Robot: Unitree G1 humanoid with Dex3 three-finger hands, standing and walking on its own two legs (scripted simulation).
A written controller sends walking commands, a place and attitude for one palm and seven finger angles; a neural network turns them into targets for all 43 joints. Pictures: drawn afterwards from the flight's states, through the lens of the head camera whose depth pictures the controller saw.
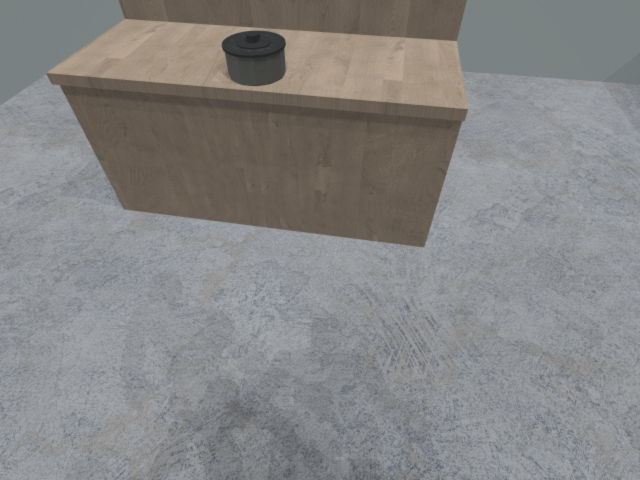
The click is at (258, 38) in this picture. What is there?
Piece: lid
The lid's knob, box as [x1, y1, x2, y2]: [246, 31, 259, 40]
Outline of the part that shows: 246,32 247,39 252,40 259,38 259,32 257,31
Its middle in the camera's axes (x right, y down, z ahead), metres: -0.22 -0.64 +1.22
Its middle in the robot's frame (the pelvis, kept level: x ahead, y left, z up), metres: +1.34 +0.29 +0.01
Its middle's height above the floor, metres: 0.79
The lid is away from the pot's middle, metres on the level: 0.00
